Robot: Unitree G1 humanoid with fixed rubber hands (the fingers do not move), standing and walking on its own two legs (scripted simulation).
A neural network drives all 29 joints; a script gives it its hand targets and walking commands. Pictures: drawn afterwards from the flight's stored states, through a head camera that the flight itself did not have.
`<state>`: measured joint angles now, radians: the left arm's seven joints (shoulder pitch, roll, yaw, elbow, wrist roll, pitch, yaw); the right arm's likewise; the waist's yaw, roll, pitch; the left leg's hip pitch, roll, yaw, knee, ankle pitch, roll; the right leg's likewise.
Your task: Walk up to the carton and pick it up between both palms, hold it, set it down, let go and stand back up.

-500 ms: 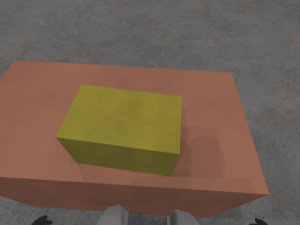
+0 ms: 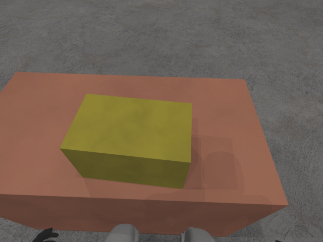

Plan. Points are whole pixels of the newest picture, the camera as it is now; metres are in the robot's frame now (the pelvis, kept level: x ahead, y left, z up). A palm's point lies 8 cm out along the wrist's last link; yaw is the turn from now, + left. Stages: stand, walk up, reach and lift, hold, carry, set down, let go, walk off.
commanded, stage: walk up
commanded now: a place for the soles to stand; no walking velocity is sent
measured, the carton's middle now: (135, 141) +0.37 +0.08 -0.01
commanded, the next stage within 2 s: none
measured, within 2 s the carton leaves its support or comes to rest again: neither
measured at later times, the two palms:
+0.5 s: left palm out of the picture +0.08 +0.30 -0.09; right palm out of the picture +0.05 -0.34 -0.11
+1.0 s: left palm out of the picture +0.09 +0.31 -0.09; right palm out of the picture +0.03 -0.33 -0.09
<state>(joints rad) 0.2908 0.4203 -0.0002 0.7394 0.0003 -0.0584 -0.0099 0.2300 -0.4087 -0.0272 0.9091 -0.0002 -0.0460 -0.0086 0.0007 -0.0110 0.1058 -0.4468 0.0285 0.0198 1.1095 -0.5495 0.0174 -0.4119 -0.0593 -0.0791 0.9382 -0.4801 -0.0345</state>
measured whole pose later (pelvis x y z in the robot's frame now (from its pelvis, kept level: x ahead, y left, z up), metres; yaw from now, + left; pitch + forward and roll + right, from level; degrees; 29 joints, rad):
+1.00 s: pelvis +0.00 -0.01 +0.00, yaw -1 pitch -3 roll +1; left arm 0.27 0.47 0.00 0.74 0.00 -0.02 -0.01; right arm 0.31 -0.41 -0.03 0.92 0.00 -0.10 -0.01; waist 0.00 -0.05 0.10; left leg -0.43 0.04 0.03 0.91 -0.43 0.01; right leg -0.43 -0.09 -0.09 1.04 -0.58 -0.03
